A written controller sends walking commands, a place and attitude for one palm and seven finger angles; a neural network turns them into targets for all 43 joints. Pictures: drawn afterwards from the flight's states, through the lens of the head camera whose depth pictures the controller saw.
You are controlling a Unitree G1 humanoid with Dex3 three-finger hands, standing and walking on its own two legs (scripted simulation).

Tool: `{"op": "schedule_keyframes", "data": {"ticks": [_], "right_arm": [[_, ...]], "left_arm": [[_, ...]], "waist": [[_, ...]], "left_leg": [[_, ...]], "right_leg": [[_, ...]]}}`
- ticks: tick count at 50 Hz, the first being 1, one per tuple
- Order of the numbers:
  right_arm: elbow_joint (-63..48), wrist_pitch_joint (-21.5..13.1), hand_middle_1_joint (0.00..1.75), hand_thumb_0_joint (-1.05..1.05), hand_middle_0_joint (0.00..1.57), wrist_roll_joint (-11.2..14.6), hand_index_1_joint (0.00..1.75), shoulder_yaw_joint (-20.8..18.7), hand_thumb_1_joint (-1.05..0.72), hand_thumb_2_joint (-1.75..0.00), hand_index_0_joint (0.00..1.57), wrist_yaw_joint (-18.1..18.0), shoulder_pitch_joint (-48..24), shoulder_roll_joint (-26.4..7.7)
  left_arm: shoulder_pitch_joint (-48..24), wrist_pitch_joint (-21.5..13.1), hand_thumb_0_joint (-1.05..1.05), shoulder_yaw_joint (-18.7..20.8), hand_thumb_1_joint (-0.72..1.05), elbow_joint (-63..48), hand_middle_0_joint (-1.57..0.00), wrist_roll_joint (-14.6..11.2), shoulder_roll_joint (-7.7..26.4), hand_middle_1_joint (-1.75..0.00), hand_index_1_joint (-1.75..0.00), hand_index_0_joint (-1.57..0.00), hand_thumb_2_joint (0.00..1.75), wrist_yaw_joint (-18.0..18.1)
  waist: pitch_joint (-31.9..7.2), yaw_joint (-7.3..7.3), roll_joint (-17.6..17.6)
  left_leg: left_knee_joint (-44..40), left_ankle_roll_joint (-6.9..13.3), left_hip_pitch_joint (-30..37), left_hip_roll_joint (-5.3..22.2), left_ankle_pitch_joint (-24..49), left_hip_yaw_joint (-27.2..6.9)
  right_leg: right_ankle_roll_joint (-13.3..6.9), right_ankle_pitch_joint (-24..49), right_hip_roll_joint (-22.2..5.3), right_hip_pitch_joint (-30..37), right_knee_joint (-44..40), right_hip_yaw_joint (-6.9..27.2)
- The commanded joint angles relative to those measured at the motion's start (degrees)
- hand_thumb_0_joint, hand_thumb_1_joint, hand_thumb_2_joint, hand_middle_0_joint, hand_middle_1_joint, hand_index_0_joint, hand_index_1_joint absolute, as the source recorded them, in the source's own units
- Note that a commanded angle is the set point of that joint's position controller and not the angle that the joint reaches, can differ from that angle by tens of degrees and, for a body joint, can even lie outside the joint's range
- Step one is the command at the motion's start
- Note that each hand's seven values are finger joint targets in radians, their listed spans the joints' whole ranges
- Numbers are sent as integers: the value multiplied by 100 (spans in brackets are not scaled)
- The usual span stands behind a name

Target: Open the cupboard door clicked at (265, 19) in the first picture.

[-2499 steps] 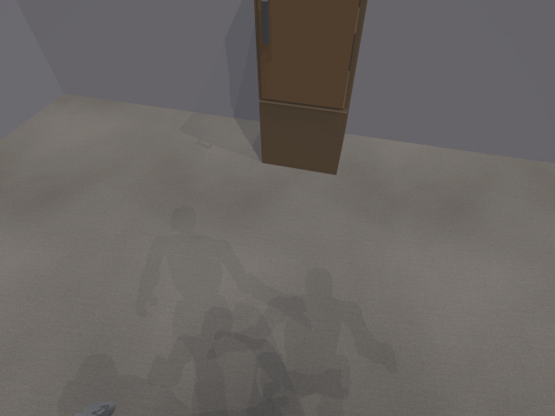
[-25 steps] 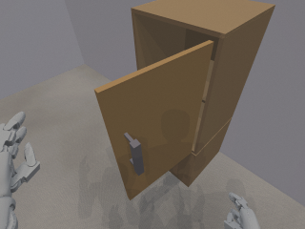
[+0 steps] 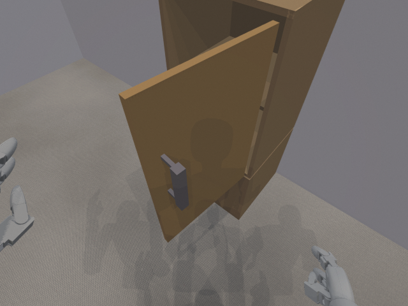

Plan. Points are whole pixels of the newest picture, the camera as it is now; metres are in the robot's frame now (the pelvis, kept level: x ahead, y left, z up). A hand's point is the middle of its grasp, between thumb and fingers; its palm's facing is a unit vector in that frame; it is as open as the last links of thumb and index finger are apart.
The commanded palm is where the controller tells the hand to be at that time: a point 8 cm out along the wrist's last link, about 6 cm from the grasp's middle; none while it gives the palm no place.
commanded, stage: step back with the hand held close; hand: left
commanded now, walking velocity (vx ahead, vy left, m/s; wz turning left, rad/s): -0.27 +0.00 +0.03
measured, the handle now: (174, 182) +0.37 +0.09 +0.00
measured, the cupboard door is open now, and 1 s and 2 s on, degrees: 83 83 83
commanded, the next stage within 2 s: stop stepping back and stand still in 0.82 s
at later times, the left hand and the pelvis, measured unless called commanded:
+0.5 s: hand out of the picture +0.12 +0.28 +0.16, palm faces +0.45 -0.76 -0.47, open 7.4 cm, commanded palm +0.04 +0.32 +0.18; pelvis -0.09 +0.02 -0.02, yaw +3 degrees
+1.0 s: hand out of the picture +0.02 +0.25 +0.16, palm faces +0.33 -0.79 -0.52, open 7.4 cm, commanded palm -0.04 +0.29 +0.18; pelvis -0.19 -0.01 -0.01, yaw -1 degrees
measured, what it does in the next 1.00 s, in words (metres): walks backwards: right foot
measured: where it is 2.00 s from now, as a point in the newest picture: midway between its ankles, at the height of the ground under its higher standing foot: outside the picture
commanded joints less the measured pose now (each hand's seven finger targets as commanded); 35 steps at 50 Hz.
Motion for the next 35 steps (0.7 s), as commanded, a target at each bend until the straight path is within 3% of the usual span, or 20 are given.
{"op": "schedule_keyframes", "data": {"ticks": [1,6,9,11,14,16,17,19,20,21,22,23,24,27,29,31,32,33,34,35], "right_arm": [[-926,-361,30,0,20,-9,30,-234,-90,-90,20,-63,-515,-675],[-981,-555,30,0,20,-12,30,-235,-90,-90,20,-51,-440,-747],[-952,-668,30,0,20,1,30,-245,-90,-90,20,-40,-343,-720],[-905,-732,30,0,20,-15,30,-264,-90,-90,20,-31,-272,-728],[-736,-776,30,0,20,-44,30,-228,-90,-90,20,-12,-159,-642],[-576,-778,30,0,20,-56,30,-216,-90,-90,20,-14,-112,-622],[-540,-759,30,0,20,-60,30,-177,-90,-90,20,-24,-97,-560],[-598,-764,30,0,20,-40,30,-174,-90,-90,20,-62,-179,-637],[-655,-795,30,0,20,-49,30,-168,-90,-90,20,-86,-242,-686],[-710,-850,30,0,20,-73,30,-188,-90,-90,20,-114,-379,-777],[-732,-909,30,0,20,-107,30,-220,-90,-90,20,-100,-365,-708],[-673,-968,30,0,20,-146,30,-258,-90,-90,20,-65,-262,-555],[-609,-1019,30,0,20,-141,30,-303,-90,-90,20,0,-291,-569],[-445,-1129,30,0,20,-153,30,-260,-90,-90,20,126,-300,-480],[-308,-1113,30,0,20,-187,30,-195,-90,-90,20,160,-291,-499],[-219,-1069,30,0,20,-208,30,-190,-90,-90,20,166,-317,-547],[-183,-1016,30,0,20,-196,30,-181,-90,-90,20,173,-299,-539],[-167,-918,30,0,20,-200,30,-189,-90,-90,20,179,-276,-547],[-173,-832,30,0,20,-176,30,-164,-90,-90,20,162,-346,-481],[-184,-831,30,0,20,-184,30,-106,-90,-90,20,128,-442,-455]], "left_arm": [[-25,-450,0,893,90,-1206,-20,-12,1020,-30,-30,-20,90,220],[-142,-633,0,964,90,-1320,-20,115,936,-30,-30,-20,90,255],[-275,-698,0,914,90,-1250,-20,176,828,-30,-30,-20,90,261],[-422,-730,0,925,90,-1321,-20,187,875,-30,-30,-20,90,271],[-526,-753,0,805,90,-1367,-20,133,891,-30,-30,-20,90,324],[-601,-763,0,781,90,-1424,-20,100,954,-30,-30,-20,90,390],[-569,-754,0,767,90,-1390,-20,91,945,-30,-30,-20,90,416],[-598,-784,0,850,90,-1533,-20,73,1021,-30,-30,-20,90,435],[-523,-822,0,954,90,-1608,-20,88,1054,-30,-30,-20,90,443],[-500,-834,0,1041,90,-1664,-20,131,1064,-30,-30,-20,90,430],[-618,-874,0,1135,90,-1938,-20,178,1080,-30,-30,-20,90,412],[-623,-896,0,1240,90,-1888,-20,169,1223,-30,-30,-20,90,409],[-430,-903,0,1186,90,-1697,-20,163,1107,-30,-30,-20,90,399],[84,-860,0,908,90,-1503,-20,-4,824,-30,-30,-20,90,396],[45,-752,0,723,90,-1511,-20,-97,793,-30,-30,-20,90,380],[-124,-725,0,639,90,-1469,-20,-110,818,-30,-30,-20,90,334],[-242,-760,0,627,90,-1442,-20,-137,895,-30,-30,-20,90,290],[-332,-798,0,715,90,-1443,-20,-125,1087,-30,-30,-20,90,250],[-463,-844,0,846,90,-1417,-20,-143,1293,-30,-30,-20,90,253],[-670,-875,0,976,90,-1342,-20,-144,1481,-30,-30,-20,90,294]], "waist": [[-970,100,326],[-745,82,737],[-579,38,471],[-595,4,141],[-499,-53,-404],[-591,-102,-468],[-596,-108,-472],[-523,-95,-32],[-496,-65,623],[-497,-17,1495],[-775,49,1838],[-882,12,1409],[-929,37,1066],[-967,55,1030],[-1034,14,1150],[-1035,30,1252],[-1090,25,948],[-1131,-2,453],[-1261,-15,-218],[-1181,-8,-510]], "left_leg": [[-618,70,-474,482,638,-499],[-1183,317,-2063,738,-1684,-886],[-957,362,-2458,729,-2295,-851],[-536,270,-2191,531,-2328,-732],[540,2,-976,87,-1780,-415],[1066,-126,-120,-75,-1287,-278],[935,-132,-57,-37,-1241,-325],[177,-36,-420,229,-1704,-743],[-591,98,-1063,565,-2324,-1211],[-1757,343,-2150,1168,-3281,-2073],[-2340,598,-2603,1642,-3555,-2671],[-2220,686,-2085,1707,-2788,-2658],[-1915,732,-1771,1677,-2390,-2398],[-1752,565,-752,1326,-1444,-1795],[-1864,406,-407,1257,-1173,-1648],[-1708,196,-168,1114,-619,-1339],[-1326,48,150,1010,22,-1166],[-717,-74,475,840,604,-885],[43,-188,759,573,617,-550],[538,-275,891,336,264,-267]], "right_leg": [[-100,1061,-42,719,198,75],[-57,432,147,1410,943,53],[-64,108,97,1279,969,208],[-138,-398,-60,813,528,435],[-397,-1665,-534,-818,-521,906],[-535,-1769,-760,-1636,-791,868],[-486,-1749,-728,-1654,-697,650],[-300,-1870,-390,-1420,-279,332],[-171,-1844,-69,-888,303,174],[-29,-1327,414,151,1585,-74],[-7,-1068,680,802,2941,-110],[-77,-1335,611,349,3484,136],[-123,-1561,624,146,3590,228],[-208,-1821,539,-238,2608,-4],[-263,-1964,582,-73,1600,-96],[-344,-1460,533,234,260,-140],[-409,-980,372,213,-593,4],[-529,-444,1,-49,-1044,425],[-679,340,-564,-441,-1081,968],[-675,891,-940,-877,-1167,1010]]}}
